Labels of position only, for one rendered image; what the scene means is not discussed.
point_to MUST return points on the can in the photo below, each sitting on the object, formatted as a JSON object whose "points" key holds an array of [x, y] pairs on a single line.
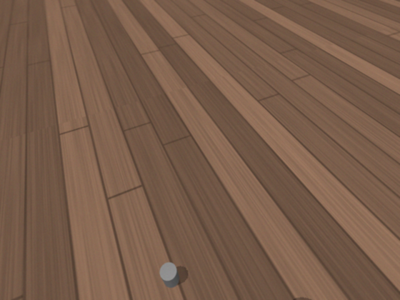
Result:
{"points": [[169, 274]]}

